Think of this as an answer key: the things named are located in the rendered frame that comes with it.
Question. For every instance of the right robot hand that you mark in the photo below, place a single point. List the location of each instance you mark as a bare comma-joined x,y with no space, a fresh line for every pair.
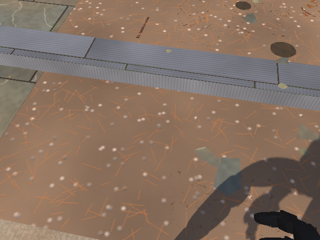
289,223

